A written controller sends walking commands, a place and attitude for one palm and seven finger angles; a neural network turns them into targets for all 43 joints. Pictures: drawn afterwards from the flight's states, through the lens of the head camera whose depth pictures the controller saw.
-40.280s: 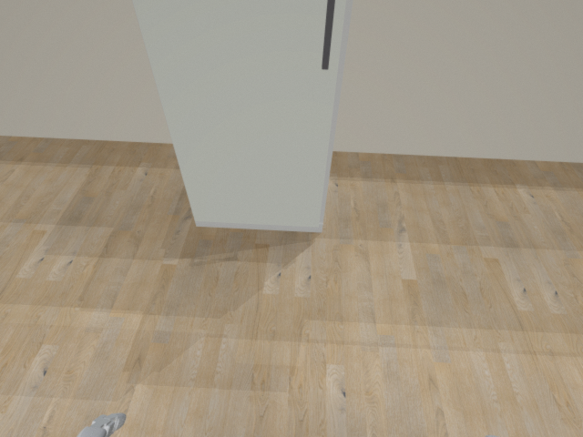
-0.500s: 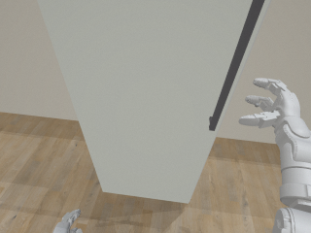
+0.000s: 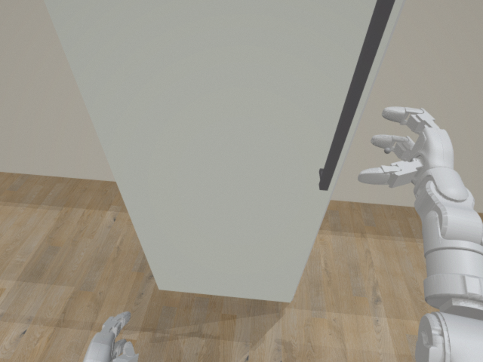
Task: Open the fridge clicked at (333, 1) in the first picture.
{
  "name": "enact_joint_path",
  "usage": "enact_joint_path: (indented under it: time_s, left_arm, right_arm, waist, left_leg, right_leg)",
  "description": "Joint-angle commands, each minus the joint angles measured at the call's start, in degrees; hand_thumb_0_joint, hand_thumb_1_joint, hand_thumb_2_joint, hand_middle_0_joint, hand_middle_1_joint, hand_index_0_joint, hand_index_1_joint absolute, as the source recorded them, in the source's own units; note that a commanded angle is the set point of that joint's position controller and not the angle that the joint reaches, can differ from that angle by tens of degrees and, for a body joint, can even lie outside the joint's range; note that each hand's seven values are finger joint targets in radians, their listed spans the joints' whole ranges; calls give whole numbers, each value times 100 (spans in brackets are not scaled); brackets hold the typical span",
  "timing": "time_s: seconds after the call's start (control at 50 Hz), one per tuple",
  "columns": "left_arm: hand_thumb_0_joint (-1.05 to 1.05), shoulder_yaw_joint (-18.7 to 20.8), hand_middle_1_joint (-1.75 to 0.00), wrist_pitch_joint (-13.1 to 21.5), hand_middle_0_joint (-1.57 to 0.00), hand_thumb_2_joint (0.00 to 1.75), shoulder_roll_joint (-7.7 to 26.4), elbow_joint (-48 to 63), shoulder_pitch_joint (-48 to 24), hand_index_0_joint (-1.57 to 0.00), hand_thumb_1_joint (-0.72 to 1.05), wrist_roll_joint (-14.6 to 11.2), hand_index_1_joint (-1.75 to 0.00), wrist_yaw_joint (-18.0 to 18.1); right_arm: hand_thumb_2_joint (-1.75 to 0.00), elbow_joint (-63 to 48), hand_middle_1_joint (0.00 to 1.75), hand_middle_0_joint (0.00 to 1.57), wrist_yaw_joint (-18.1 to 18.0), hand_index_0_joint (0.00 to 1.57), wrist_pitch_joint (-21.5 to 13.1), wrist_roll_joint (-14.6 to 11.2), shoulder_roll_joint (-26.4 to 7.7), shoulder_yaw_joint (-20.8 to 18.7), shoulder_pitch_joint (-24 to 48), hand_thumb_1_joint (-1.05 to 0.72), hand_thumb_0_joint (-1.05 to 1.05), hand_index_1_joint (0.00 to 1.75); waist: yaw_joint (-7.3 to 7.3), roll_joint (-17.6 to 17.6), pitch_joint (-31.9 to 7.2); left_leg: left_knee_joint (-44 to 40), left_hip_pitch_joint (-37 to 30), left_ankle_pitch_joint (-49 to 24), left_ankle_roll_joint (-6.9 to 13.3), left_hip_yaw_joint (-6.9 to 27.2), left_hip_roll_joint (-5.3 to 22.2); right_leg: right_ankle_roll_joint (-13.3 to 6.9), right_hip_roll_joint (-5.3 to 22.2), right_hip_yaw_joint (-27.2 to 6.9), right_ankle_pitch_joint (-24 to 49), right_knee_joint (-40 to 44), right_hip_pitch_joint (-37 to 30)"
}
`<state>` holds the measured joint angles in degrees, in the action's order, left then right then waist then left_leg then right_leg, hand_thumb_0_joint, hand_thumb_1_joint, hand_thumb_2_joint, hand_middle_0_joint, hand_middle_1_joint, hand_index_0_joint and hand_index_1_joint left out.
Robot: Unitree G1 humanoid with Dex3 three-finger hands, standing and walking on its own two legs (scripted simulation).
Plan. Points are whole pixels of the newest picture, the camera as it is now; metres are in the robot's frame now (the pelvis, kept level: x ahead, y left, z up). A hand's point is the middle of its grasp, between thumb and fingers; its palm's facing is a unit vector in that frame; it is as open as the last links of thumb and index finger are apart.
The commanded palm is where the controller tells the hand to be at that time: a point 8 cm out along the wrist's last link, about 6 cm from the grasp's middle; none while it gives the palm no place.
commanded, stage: feel for the door with the fingertips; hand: right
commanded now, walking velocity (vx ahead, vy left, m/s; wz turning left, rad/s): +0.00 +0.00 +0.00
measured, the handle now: (356, 76) +0.49 -0.14 +0.27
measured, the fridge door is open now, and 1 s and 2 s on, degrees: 0 0 0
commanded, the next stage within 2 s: slide the fingers in behind the handle in 0.84 s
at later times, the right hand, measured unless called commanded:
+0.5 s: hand (371, 144) +0.41 -0.17 +0.19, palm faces +0.10 +0.99 -0.01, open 14.0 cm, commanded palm +0.40 -0.22 +0.19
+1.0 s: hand (359, 137) +0.44 -0.16 +0.19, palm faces +0.08 +1.00 +0.00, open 13.5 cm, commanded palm +0.42 -0.21 +0.19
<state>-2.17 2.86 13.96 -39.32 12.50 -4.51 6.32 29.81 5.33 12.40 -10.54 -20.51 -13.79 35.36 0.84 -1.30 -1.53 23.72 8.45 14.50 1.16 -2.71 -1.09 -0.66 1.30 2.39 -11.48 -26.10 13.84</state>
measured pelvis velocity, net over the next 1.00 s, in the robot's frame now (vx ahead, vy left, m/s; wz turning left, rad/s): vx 0.00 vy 0.00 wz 0.01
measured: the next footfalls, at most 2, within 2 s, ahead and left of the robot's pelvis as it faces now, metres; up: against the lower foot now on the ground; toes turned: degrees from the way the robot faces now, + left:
none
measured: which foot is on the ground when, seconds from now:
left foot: down 0.00-1.00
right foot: down 0.00-1.00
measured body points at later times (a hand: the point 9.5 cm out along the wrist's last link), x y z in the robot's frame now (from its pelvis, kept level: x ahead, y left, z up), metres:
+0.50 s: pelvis +0.01 +0.00 +0.00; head -0.01 +0.01 +0.45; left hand +0.14 +0.26 -0.10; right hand +0.40 -0.22 +0.19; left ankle -0.02 +0.11 -0.74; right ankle +0.03 -0.11 -0.74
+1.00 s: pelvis +0.00 +0.00 +0.00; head +0.00 +0.01 +0.45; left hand +0.11 +0.26 -0.11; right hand +0.43 -0.21 +0.19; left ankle -0.02 +0.11 -0.74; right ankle +0.03 -0.11 -0.74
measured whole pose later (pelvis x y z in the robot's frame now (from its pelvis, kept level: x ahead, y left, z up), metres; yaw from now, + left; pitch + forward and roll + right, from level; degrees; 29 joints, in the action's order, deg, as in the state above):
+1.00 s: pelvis +0.00 +0.00 +0.00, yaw +0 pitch +1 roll +1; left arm -0.9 2.4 14.4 -42.4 15.3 -3.7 5.4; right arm 39.5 3.4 9.4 -9.2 -18.3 -13.0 42.6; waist 2.1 -1.7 -1.8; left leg 23.6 9.6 14.5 1.5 -2.5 -1.5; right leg -0.3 1.7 2.5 -11.6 -26.0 14.9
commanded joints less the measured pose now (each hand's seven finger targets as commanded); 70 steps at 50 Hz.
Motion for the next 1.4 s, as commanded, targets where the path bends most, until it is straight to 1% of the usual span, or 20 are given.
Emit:
enact_joint_path:
  time_s: [0.0, 0.04, 0.12, 0.16, 0.22, 0.26, 0.32, 0.44, 0.58, 0.6, 0.66, 0.72, 0.76, 0.82, 0.88, 1.06, 1.12, 1.2, 1.26, 1.38]
  left_arm:
    - [0, 299, -30, 334, -20, 90, 833, 615, -433, -20, 90, -7, -30, 35]
    - [0, 299, -30, 340, -20, 90, 819, 607, -451, -20, 90, -34, -30, 30]
    - [0, 310, -30, 265, -20, 90, 877, 637, -430, -20, 90, -3, -30, -6]
    - [0, 316, -30, 256, -20, 90, 830, 690, -436, -20, 90, 12, -30, -31]
    - [0, 352, -30, 260, -20, 90, 803, 813, -492, -20, 90, 25, -30, -79]
    - [0, 342, -30, 276, -20, 90, 748, 807, -534, -20, 90, 20, -30, -87]
    - [0, 341, -30, 232, -20, 90, 823, 717, -553, -20, 90, 31, -30, -43]
    - [0, 308, -30, 230, -20, 90, 759, 616, -562, -20, 90, 33, -30, 5]
    - [0, 323, -30, 230, -20, 90, 798, 565, -493, -20, 90, 27, -30, 0]
    - [0, 335, -30, 205, -20, 90, 848, 538, -444, -20, 90, 39, -30, -8]
    - [0, 301, -30, 185, -20, 90, 790, 557, -456, -20, 90, 34, -30, -26]
    - [0, 318, -30, 170, -20, 90, 834, 558, -409, -20, 90, 68, -30, -46]
    - [0, 313, -30, 185, -20, 90, 773, 548, -363, -20, 90, 79, -30, -47]
    - [0, 338, -30, 198, -20, 90, 820, 509, -261, -20, 90, 104, -30, -41]
    - [0, 349, -30, 233, -20, 90, 808, 451, -151, -20, 90, 97, -30, -42]
    - [0, 389, -30, 321, -20, 90, 816, 456, -93, -20, 90, 58, -30, -72]
    - [0, 393, -30, 326, -20, 90, 867, 457, -96, -20, 90, 51, -30, -67]
    - [0, 399, -30, 321, -20, 90, 840, 513, -113, -20, 90, 35, -30, -92]
    - [0, 390, -30, 335, -20, 90, 771, 565, -229, -20, 90, -7, -30, -111]
    - [0, 361, -30, 313, -20, 90, 788, 520, -331, -20, 90, 31, -30, -94]
  right_arm:
    - [-30, -1295, 120, 30, 146, 30, -637, -148, -791, 149, 3276, 50, 0, 120]
    - [-30, -1084, 120, 30, 147, 30, -415, -188, -662, 172, 3181, 50, 0, 120]
    - [-30, -815, 120, 30, -6, 30, -72, -217, -1069, -422, 2441, 50, 0, 120]
    - [-30, -1013, 120, 30, -104, 30, -88, -193, -971, -443, 2297, 50, 0, 120]
    - [-30, -1769, 120, 30, -234, 30, -331, -97, -1009, -462, 2182, 50, 0, 120]
    - [-30, -2055, 120, 30, -274, 30, -422, -84, -697, -188, 2340, 50, 0, 120]
    - [-30, -2014, 120, 30, -287, 30, -388, -46, -1140, -452, 2571, 50, 0, 120]
    - [-30, -1829, 120, 30, -226, 30, -212, -6, -659, 76, 3173, 50, 0, 120]
    - [-30, -1075, 120, 30, -103, 30, -98, -177, -532, 16, 2938, 50, 0, 120]
    - [-30, -878, 120, 30, -138, 30, -96, -158, -787, -214, 2750, 50, 0, 120]
    - [-30, -784, 120, 30, -205, 30, -130, -68, -587, 7, 3141, 50, 0, 120]
    - [-30, -772, 120, 30, -315, 30, -286, 28, -930, -192, 3440, 50, 0, 120]
    - [-30, -820, 120, 30, -361, 30, -438, 59, -790, -62, 3759, 50, 0, 120]
    - [-30, -657, 120, 30, -361, 30, -656, 90, -1092, -250, 3844, 50, 0, 120]
    - [-30, -550, 120, 30, -305, 30, -799, 109, -1095, -215, 4091, 50, 0, 120]
    - [-30, -550, 120, 30, -204, 30, -939, -25, -949, -238, 3634, 50, 0, 120]
    - [-30, -473, 120, 30, -211, 30, -930, -37, -1218, -458, 3463, 50, 0, 120]
    - [-30, -620, 120, 30, -222, 30, -832, 55, -904, -172, 3287, 50, 0, 120]
    - [-30, -919, 120, 30, -214, 30, -700, 18, -395, 244, 3336, 50, 0, 120]
    - [-30, -909, 120, 30, -436, 30, -407, -34, -429, 55, 3359, 50, 0, 120]
  waist:
    - [206, -238, -1607]
    - [147, -142, -1623]
    - [-133, 250, -1634]
    - [-150, 427, -1607]
    - [-201, 234, -1817]
    - [-103, 174, -1676]
    - [-60, 151, -1407]
    - [129, -266, -1496]
    - [77, 318, -1571]
    - [28, 452, -1521]
    - [123, 387, -1324]
    - [109, 261, -1378]
    - [162, 172, -1533]
    - [145, 159, -1653]
    - [205, 16, -1791]
    - [92, 116, -1870]
    - [51, 309, -1658]
    - [73, 96, -1567]
    - [118, -173, -1589]
    - [64, 275, -1437]
  left_leg:
    - [-443, 411, -1053, 7, 194, -41]
    - [-443, 380, -1071, 6, 163, -41]
    - [-406, -19, -1432, -12, 159, 5]
    - [-358, -126, -1637, -29, 162, 1]
    - [-274, -297, -2001, -27, 213, -3]
    - [-320, -155, -1928, -39, 212, -37]
    - [-402, -20, -1673, -63, 255, -20]
    - [-472, 190, -1462, -31, 229, -41]
    - [-406, 151, -1712, -59, 183, -26]
    - [-417, 82, -1704, -72, 199, -10]
    - [-424, 258, -1527, -83, 200, 7]
    - [-428, 251, -1440, -75, 247, 24]
    - [-406, 228, -1460, -64, 254, 7]
    - [-377, 154, -1493, -62, 280, 8]
    - [-359, 149, -1547, -52, 286, -12]
    - [-351, 13, -1661, -33, 230, -60]
    - [-406, 22, -1477, -62, 246, -46]
    - [-407, 88, -1456, -43, 212, -64]
    - [-412, 240, -1414, -18, 180, -100]
    - [-474, 320, -1117, -29, 154, -106]
  right_leg:
    - [-110, 5, -260, 943, 142, -1364]
    - [-106, -13, -283, 924, 185, -1269]
    - [-123, -27, -210, 1120, 255, -920]
    - [-130, -34, -165, 1238, 245, -873]
    - [-150, -13, -100, 1560, 208, -1049]
    - [-146, -2, -71, 1511, 195, -1140]
    - [-164, 6, -55, 1244, 230, -1052]
    - [-134, -37, -104, 1191, 190, -1284]
    - [-134, -49, -153, 1284, 179, -1193]
    - [-136, -37, -139, 1254, 175, -1105]
    - [-139, -54, -144, 1087, 187, -1003]
    - [-152, -38, -153, 1050, 177, -973]
    - [-152, -57, -151, 1082, 151, -1040]
    - [-161, -37, -153, 1097, 138, -1008]
    - [-151, -52, -137, 1113, 120, -1046]
    - [-164, -35, -141, 1240, 158, -1076]
    - [-176, -20, -130, 1023, 224, -901]
    - [-167, -5, -112, 1119, 218, -1024]
    - [-135, 4, -135, 1194, 194, -1219]
    - [-131, 5, -197, 950, 264, -1092]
